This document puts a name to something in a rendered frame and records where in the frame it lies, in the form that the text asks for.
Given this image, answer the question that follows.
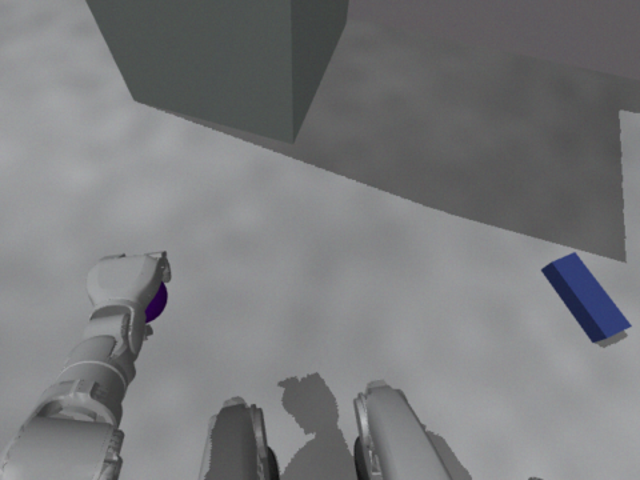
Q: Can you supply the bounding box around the right robot foot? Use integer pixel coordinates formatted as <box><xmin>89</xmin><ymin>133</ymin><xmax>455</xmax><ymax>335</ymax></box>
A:
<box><xmin>354</xmin><ymin>436</ymin><xmax>370</xmax><ymax>480</ymax></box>

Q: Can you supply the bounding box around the left robot hand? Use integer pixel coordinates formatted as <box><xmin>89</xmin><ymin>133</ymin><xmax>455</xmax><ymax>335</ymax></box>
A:
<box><xmin>86</xmin><ymin>251</ymin><xmax>171</xmax><ymax>341</ymax></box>

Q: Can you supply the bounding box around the left robot arm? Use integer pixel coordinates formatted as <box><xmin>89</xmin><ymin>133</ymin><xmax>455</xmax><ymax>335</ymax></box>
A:
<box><xmin>0</xmin><ymin>299</ymin><xmax>146</xmax><ymax>480</ymax></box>

